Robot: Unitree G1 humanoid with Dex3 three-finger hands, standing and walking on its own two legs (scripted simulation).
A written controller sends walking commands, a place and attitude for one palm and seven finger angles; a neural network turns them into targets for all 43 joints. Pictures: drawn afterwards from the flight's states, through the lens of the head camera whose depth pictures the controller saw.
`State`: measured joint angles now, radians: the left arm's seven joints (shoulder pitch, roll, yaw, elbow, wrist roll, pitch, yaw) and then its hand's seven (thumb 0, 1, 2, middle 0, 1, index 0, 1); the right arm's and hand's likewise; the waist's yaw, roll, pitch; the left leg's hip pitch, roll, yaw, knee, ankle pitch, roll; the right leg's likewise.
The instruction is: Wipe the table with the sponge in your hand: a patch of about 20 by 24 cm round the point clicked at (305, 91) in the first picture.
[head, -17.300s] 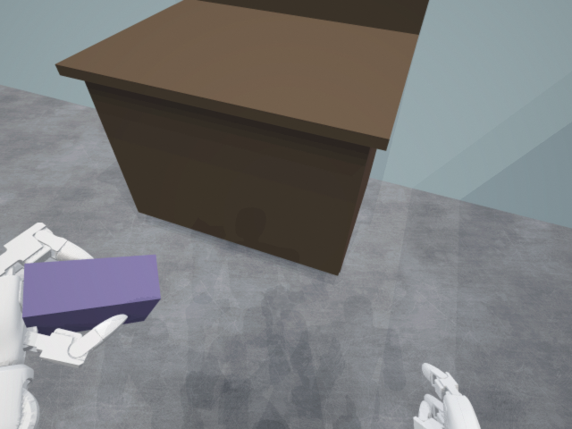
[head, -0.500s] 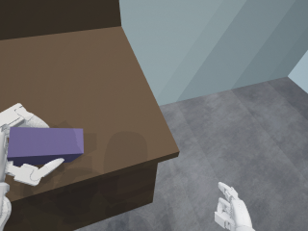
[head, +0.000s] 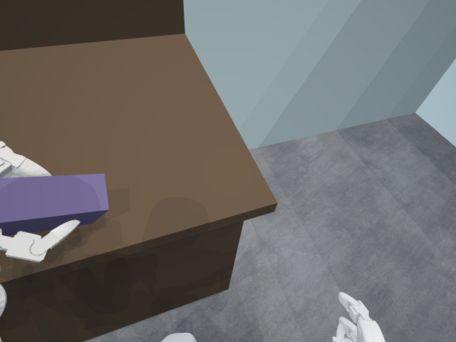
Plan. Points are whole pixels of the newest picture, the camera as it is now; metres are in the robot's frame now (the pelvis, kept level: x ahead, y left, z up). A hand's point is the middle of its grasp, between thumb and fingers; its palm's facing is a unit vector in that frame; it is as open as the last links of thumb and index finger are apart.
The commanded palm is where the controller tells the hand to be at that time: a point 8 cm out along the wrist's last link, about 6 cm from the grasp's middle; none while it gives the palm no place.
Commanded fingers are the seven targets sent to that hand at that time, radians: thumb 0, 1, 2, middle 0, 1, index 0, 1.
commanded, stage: come to a stop and stand still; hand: left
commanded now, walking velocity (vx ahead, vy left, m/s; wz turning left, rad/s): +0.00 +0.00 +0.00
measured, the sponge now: (66, 203) +0.25 +0.25 +0.15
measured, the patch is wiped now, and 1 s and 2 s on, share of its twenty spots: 0.00 0.00 0.00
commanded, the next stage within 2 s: look again from close up in 0.98 s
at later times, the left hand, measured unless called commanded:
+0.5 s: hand (46, 189) +0.25 +0.26 +0.18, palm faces +0.41 -0.83 -0.37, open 9.3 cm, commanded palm +0.19 +0.29 +0.18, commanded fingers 0.00 0.10 1.30 -1.20 -1.60 -1.20 -1.60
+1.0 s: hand (67, 193) +0.26 +0.25 +0.16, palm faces +0.39 -0.83 -0.39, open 9.3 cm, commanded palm +0.20 +0.27 +0.18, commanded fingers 0.00 0.10 1.30 -1.20 -1.60 -1.20 -1.60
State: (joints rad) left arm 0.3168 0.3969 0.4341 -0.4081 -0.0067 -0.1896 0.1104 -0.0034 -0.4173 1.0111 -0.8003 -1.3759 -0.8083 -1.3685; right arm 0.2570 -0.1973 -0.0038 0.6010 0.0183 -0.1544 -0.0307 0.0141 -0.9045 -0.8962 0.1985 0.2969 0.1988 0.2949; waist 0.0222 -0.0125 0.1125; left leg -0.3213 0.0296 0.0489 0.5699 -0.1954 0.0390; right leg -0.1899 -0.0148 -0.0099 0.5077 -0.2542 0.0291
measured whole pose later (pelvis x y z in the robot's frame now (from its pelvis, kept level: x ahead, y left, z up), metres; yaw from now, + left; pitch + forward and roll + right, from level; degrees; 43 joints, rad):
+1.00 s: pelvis +0.04 -0.01 +0.01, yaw +0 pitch -2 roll -1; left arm 0.43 0.35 0.34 -0.41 -0.03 -0.17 0.11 0.00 -0.42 1.01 -0.80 -1.38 -0.81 -1.38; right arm 0.20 -0.21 0.00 0.60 0.02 -0.10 -0.05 0.01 -0.90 -0.90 0.20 0.30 0.20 0.30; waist 0.02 0.01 0.04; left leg -0.25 0.01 0.04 0.47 -0.20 0.03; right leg -0.11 -0.01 0.02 0.39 -0.26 0.03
